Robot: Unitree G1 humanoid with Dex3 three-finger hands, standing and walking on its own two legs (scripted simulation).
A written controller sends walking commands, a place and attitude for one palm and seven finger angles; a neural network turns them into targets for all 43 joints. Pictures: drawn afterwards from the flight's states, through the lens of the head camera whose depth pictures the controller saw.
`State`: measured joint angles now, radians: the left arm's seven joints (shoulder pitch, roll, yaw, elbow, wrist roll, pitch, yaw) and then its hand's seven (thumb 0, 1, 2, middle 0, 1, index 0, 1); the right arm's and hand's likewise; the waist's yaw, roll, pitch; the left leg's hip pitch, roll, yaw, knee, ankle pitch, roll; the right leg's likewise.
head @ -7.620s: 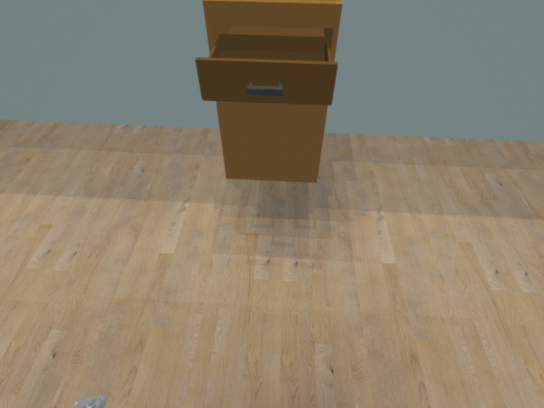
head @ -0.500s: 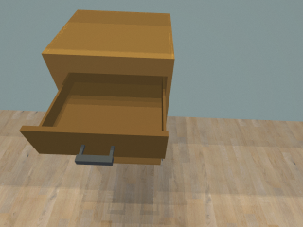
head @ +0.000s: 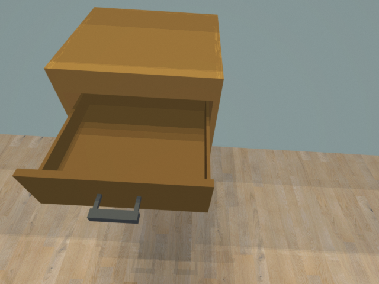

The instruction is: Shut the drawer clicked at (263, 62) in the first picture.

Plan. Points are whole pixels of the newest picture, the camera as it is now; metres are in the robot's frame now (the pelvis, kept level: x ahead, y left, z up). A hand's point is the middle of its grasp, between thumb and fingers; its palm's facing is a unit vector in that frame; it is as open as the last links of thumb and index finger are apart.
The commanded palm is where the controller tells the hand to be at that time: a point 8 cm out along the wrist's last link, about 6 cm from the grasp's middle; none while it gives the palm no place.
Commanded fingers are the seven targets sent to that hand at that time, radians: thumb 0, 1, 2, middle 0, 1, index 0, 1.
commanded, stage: come to a stop and stand still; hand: left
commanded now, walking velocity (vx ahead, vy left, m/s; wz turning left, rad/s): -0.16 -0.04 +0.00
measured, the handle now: (116, 207) +0.29 +0.19 -0.05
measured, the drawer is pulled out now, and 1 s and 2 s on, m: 0.29 0.29 0.29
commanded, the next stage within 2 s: look again from close up in 0.98 s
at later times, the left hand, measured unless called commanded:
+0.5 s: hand out of the picture +0.02 +0.18 -0.16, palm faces -0.01 -0.96 -0.27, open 7.4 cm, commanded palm none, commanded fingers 0.00 0.90 0.90 -0.20 -0.30 -0.20 -0.30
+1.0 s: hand out of the picture -0.04 +0.13 -0.17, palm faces +0.00 -0.98 -0.21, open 7.3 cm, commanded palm none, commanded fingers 0.00 0.90 0.90 -0.20 -0.30 -0.20 -0.30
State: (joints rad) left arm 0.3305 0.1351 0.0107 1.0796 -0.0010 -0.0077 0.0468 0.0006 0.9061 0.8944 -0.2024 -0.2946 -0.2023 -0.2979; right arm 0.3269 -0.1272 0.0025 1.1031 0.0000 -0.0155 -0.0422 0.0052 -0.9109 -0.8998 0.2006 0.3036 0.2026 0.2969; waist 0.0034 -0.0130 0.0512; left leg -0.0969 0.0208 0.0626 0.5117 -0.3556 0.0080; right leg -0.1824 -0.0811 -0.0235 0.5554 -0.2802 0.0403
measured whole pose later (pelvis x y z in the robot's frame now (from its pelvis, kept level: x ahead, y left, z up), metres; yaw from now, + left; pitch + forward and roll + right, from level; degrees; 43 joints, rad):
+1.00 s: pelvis -0.05 -0.05 +0.00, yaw -1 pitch -2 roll +1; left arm 0.27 0.16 -0.01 1.09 0.00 0.00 0.02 0.00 0.91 0.89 -0.20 -0.29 -0.20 -0.30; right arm 0.34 -0.16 0.01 1.11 -0.01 0.00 -0.02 0.01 -0.91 -0.90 0.20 0.30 0.20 0.30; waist -0.01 0.01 0.05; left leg -0.14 0.07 0.06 0.46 -0.29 -0.06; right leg -0.23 -0.03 -0.04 0.52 -0.27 -0.01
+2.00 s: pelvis -0.04 -0.03 -0.01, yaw +0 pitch -1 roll +0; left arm 0.33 0.14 0.01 1.11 0.02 -0.02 0.03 0.00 0.90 0.89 -0.20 -0.29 -0.20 -0.30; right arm 0.37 -0.14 0.00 1.11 -0.02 0.01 -0.01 0.00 -0.91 -0.90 0.20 0.30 0.20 0.30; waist 0.01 0.01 0.04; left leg -0.18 0.06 0.05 0.58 -0.37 -0.02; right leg -0.23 -0.05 -0.05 0.56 -0.30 0.03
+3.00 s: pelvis -0.05 -0.03 +0.00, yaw +0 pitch -3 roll +0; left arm 0.31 0.14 0.00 1.08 0.01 -0.01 0.03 0.00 0.91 0.89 -0.20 -0.29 -0.20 -0.30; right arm 0.29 -0.14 0.01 1.12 -0.01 0.00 -0.02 0.00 -0.91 -0.90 0.20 0.30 0.20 0.30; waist 0.00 0.00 0.05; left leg -0.12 0.06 0.06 0.46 -0.29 -0.03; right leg -0.19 -0.04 -0.04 0.47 -0.24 0.02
